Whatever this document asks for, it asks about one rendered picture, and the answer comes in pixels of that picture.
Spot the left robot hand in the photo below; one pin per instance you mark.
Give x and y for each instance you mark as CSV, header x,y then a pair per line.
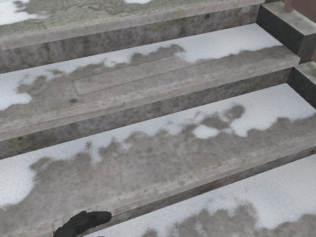
x,y
81,222

